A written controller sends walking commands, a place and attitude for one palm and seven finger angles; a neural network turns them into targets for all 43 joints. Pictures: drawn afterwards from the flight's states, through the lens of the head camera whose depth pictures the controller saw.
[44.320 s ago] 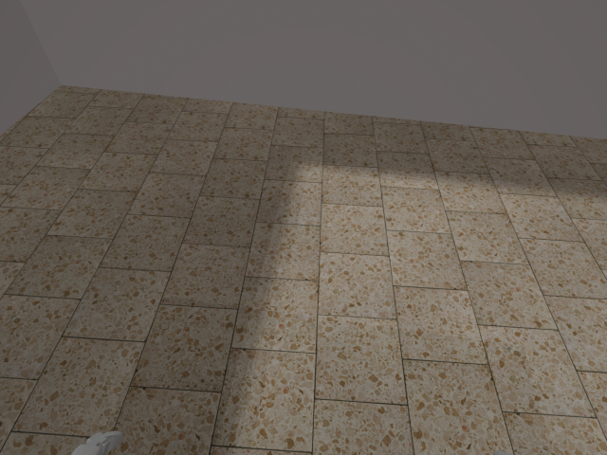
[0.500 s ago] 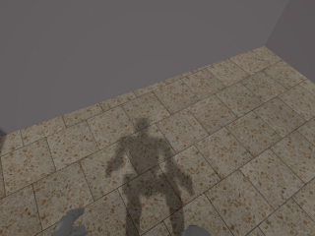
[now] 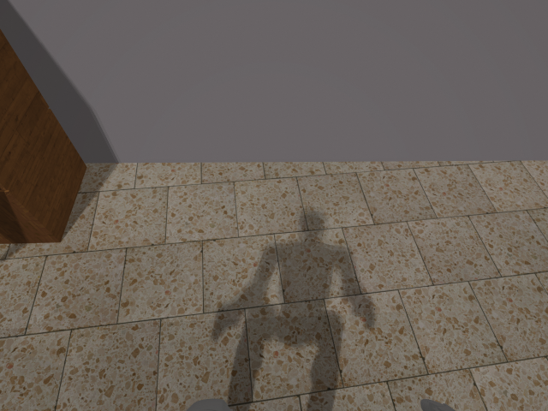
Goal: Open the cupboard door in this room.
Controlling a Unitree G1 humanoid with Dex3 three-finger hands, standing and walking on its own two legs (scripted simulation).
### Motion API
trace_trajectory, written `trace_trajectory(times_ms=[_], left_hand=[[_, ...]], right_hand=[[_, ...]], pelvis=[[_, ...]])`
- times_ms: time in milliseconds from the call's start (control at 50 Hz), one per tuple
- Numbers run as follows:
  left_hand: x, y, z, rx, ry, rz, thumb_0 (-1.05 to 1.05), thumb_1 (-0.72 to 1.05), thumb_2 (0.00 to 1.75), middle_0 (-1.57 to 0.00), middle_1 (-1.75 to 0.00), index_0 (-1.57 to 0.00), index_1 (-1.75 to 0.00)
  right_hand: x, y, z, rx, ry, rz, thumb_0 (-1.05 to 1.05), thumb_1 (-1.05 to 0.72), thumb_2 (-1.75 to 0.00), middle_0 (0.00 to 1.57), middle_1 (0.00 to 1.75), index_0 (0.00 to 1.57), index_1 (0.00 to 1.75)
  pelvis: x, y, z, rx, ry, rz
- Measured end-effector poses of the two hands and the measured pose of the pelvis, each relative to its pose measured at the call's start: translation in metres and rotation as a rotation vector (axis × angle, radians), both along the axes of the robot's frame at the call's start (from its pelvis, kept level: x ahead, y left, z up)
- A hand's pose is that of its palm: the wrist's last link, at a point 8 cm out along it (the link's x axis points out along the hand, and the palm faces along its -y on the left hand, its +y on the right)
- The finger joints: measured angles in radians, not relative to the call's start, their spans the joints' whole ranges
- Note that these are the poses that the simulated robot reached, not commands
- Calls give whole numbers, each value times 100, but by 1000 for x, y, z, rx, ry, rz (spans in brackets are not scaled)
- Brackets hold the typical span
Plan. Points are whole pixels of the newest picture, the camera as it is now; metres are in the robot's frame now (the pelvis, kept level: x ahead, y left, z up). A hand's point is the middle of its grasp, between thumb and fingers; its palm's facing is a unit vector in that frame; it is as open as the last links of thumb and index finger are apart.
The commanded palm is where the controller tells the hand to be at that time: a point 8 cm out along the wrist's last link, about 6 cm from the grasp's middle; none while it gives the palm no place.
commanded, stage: turn to face it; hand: left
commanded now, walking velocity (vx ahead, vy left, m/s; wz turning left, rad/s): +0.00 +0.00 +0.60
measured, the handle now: out of the picture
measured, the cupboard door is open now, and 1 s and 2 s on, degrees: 50 50 50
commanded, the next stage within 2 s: take the last steps up to it in 1.64 s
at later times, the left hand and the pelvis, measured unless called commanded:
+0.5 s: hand out of the picture +0.10 +0.22 -0.14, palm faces +0.23 -0.94 -0.24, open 7.4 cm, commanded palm none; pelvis +0.02 -0.01 +0.01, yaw +14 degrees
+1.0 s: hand out of the picture -0.08 +0.18 -0.17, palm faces +0.60 -0.76 -0.24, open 7.3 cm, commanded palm none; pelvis +0.02 +0.00 +0.00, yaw +35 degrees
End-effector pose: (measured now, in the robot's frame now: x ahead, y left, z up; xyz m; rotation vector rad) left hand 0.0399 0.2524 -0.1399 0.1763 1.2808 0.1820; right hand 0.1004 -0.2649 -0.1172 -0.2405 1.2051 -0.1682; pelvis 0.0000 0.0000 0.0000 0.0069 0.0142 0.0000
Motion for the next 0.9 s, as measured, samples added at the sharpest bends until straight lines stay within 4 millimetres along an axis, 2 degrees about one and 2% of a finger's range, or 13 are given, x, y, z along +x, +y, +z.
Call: trace_trajectory(times_ms=[40, 100, 180, 280, 400, 480, 540, 640, 740, 820, 900], left_hand=[[-14, 17, -12, -1, 36, 41, 0, 91, 90, -21, -30, -21, -30], [-22, 33, -11, 7, 73, 79, 1, 91, 90, -20, -30, -21, -29], [-12, 42, 1, 0, 32, 107, 1, 91, 90, -20, -30, -20, -29], [7, 43, 13, -1, -49, 125, 1, 91, 90, -20, -30, -20, -29], [29, 31, 22, 10, -113, 145, 1, 91, 90, -20, -30, -20, -29], [41, 15, 27, 26, -150, 158, 1, 91, 90, -20, -30, -20, -29], [44, 2, 29, 54, -187, 176, 0, 91, 90, -20, -30, -20, -29], [20, -21, 40, 77, -164, 235, 0, 90, 90, -21, -30, -21, -29], [-15, -37, 40, 61, -117, 335, 0, 90, 90, -21, -30, -21, -30], [-49, -44, 34, 45, -86, 430, 0, 91, 90, -21, -30, -21, -30], [-91, -44, 23, 30, -38, 526, 0, 91, 90, -21, -30, -21, -30]], right_hand=[[20, 12, 2, -18, -51, 44, 0, -91, -90, 19, 30, 20, 30], [34, 29, 12, -32, -80, 90, 0, -91, -90, 20, 30, 20, 30], [36, 44, 21, -35, -65, 120, 0, -91, -90, 20, 30, 20, 30], [27, 52, 20, -17, -17, 143, 0, -90, -90, 20, 30, 20, 30], [12, 44, 9, 7, 60, 154, 0, -90, -90, 20, 30, 20, 30], [6, 29, -4, 22, 111, 158, 0, -90, -90, 20, 30, 20, 30], [10, 13, -19, 39, 137, 168, 0, -90, -90, 20, 30, 20, 30], [32, -2, -23, 49, 154, 221, 0, -91, -90, 20, 30, 20, 30], [64, 0, -16, 47, 145, 305, 0, -91, -90, 20, 30, 20, 30], [95, 15, -11, 28, 128, 395, 0, -91, -90, 20, 30, 20, 30], [129, 48, -6, 12, 83, 503, 0, -91, -90, 19, 30, 20, 30]], pelvis=[[2, 9, -7, -4, 6, 24], [3, 17, -2, -18, 6, 45], [5, 23, 10, -35, 7, 80], [8, 24, 17, -41, 8, 125], [12, 13, 16, -31, 16, 186], [16, -2, 12, -22, 24, 233], [20, -17, 4, -3, 31, 270], [23, -31, 10, 17, 4, 347], [28, -37, 15, 34, -1, 430], [30, -35, 15, 35, -2, 494], [28, -26, 12, 27, -4, 555]])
